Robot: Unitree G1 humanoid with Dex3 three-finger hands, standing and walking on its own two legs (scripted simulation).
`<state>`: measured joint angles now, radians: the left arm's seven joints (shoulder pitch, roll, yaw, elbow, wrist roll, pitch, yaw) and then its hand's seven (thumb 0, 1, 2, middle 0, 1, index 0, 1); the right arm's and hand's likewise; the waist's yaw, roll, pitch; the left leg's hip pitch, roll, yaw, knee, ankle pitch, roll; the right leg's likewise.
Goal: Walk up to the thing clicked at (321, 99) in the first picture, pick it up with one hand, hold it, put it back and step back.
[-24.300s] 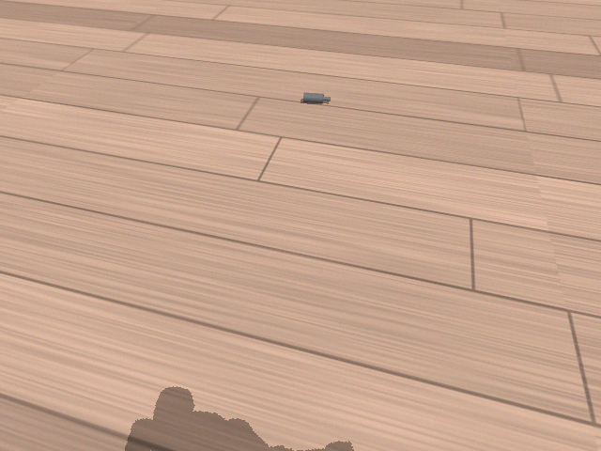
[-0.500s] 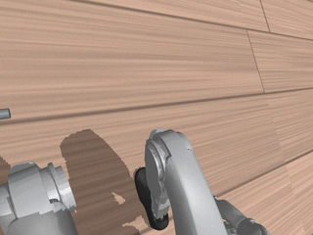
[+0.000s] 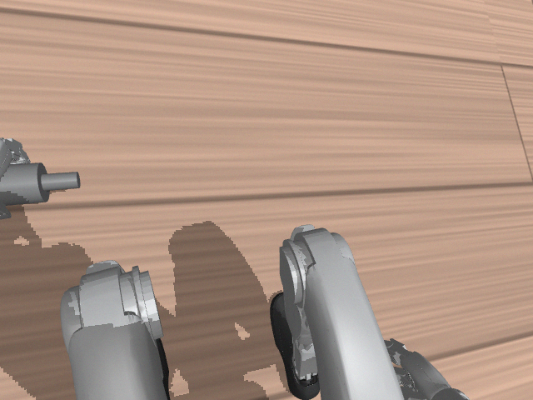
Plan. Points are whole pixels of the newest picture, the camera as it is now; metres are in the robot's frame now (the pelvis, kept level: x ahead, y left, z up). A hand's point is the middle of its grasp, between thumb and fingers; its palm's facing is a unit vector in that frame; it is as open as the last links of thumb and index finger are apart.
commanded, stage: settle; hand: left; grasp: from above
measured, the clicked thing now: (12, 184) +0.44 +0.33 -0.20
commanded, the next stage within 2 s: lift in 0.20 s
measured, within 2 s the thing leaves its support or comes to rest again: neither
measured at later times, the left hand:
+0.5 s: hand out of the picture +0.42 +0.35 -0.11, palm faces -0.46 -0.07 -0.89, open 8.6 cm
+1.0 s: hand out of the picture +0.35 +0.33 +0.05, palm faces -0.44 -0.11 -0.89, open 8.6 cm
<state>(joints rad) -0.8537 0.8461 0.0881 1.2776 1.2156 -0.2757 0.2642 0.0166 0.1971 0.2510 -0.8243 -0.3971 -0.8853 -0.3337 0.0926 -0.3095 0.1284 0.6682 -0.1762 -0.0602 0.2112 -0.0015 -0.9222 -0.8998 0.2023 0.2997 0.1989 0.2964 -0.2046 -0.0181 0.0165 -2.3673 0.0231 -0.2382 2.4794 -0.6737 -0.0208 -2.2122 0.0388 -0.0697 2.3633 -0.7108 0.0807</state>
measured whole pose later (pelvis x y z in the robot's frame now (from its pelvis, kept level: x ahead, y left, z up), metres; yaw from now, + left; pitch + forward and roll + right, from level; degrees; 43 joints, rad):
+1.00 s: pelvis -0.01 +0.00 +0.13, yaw +7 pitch +32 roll -7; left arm -0.53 0.68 0.02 0.71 1.02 -0.22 -0.02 0.01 0.20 0.29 -0.81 -0.39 -0.86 -0.35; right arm 0.14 -0.27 -0.01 0.62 -0.02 0.06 0.04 0.00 -0.92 -0.90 0.20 0.30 0.20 0.30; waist -0.08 0.04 -0.16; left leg -1.97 0.05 -0.12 2.02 -0.61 -0.01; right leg -1.87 -0.01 -0.02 1.96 -0.65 0.07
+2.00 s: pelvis +0.05 +0.00 +0.41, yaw +10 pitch +11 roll -1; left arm -0.28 0.43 -0.16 0.73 1.00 -0.06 0.06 0.00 0.18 0.37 -0.77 -0.46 -0.81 -0.43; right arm 0.24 -0.24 -0.03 0.70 0.05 -0.01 -0.05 0.01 -0.91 -0.90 0.20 0.30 0.20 0.30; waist -0.05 0.04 -0.08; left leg -0.72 0.06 0.02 0.91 -0.37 -0.01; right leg -0.69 -0.03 0.02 0.88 -0.38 0.05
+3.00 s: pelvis +0.07 +0.00 +0.45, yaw +9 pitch +3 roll +0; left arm -0.21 0.42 -0.19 0.58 0.99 -0.07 -0.06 0.00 0.19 0.35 -0.78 -0.44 -0.82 -0.40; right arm 0.19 -0.25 -0.03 0.66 0.06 0.08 -0.07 0.01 -0.90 -0.89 0.20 0.30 0.20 0.30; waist 0.00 0.05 -0.04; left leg -0.38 0.05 0.04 0.60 -0.27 -0.03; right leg -0.38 -0.03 0.03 0.62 -0.30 0.03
